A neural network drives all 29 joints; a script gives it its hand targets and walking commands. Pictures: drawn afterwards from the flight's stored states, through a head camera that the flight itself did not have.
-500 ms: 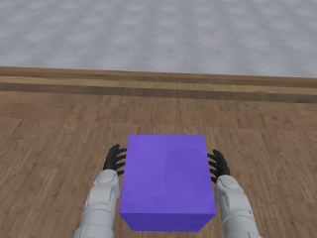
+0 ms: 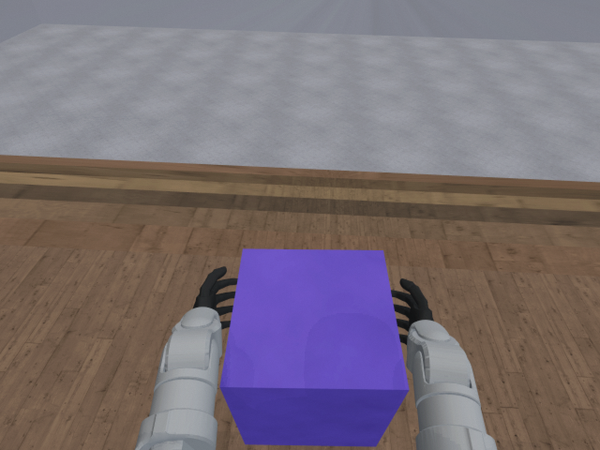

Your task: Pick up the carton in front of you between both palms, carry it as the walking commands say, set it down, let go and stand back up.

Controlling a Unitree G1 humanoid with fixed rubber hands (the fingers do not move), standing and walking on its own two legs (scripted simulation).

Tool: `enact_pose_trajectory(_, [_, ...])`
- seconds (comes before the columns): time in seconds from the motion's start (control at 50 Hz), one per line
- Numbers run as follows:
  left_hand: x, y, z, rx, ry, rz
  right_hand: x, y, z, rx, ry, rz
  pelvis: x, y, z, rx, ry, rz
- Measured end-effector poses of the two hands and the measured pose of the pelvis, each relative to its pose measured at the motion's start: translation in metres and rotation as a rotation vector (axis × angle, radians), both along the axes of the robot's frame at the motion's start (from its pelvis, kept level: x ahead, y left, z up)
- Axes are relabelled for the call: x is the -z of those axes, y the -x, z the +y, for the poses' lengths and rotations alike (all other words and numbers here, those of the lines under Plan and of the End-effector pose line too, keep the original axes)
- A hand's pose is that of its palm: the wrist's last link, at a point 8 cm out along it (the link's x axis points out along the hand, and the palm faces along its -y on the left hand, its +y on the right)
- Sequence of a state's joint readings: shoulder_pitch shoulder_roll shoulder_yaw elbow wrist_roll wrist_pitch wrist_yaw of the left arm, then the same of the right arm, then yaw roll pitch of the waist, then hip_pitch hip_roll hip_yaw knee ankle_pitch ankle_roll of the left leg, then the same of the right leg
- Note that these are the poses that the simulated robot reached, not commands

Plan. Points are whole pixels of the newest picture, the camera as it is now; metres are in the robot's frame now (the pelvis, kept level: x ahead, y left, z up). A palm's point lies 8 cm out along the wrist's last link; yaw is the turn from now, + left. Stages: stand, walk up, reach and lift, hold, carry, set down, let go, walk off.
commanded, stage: reach and lift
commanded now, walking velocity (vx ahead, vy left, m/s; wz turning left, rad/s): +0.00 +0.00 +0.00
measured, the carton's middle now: (311, 351) +0.30 +0.00 -0.05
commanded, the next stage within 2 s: hold in 0.70 s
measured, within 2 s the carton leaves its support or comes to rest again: neither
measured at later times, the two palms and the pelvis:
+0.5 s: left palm (206, 307) +0.31 +0.15 +0.04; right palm (419, 321) +0.30 -0.15 +0.03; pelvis +0.02 +0.00 +0.01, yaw +0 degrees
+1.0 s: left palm (201, 306) +0.30 +0.15 +0.06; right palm (423, 318) +0.29 -0.15 +0.05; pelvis +0.01 +0.00 +0.01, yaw +0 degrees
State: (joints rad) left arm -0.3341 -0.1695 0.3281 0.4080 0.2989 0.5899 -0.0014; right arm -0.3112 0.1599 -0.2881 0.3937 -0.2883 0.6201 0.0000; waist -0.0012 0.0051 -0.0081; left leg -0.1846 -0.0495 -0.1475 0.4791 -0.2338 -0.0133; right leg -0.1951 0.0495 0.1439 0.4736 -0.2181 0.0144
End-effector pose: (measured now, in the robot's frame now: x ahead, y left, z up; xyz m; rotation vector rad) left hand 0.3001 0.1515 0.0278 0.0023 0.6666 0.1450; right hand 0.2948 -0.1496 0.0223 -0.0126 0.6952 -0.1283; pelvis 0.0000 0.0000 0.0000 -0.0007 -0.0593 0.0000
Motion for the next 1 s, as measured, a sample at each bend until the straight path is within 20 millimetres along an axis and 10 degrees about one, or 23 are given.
enact_pose_trajectory(1.0, [-0.031,0.002,0.002,0.008,-0.016,-0.016,-0.032,0.000,0.002,-0.016,0.016,-0.017,-0.007,-0.012,0.000,-0.003,0.001,-0.062])
